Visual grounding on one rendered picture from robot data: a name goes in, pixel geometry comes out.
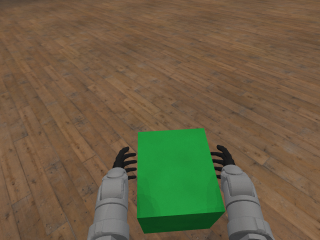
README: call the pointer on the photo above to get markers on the carton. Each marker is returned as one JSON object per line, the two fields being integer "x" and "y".
{"x": 177, "y": 186}

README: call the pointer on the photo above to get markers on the robot left hand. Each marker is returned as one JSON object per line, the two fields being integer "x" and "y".
{"x": 120, "y": 163}

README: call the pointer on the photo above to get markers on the left robot forearm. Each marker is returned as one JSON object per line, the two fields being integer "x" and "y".
{"x": 111, "y": 208}

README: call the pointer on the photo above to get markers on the robot right hand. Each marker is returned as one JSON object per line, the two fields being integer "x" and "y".
{"x": 225, "y": 155}

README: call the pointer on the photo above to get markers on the right robot forearm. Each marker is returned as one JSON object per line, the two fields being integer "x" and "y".
{"x": 245, "y": 218}

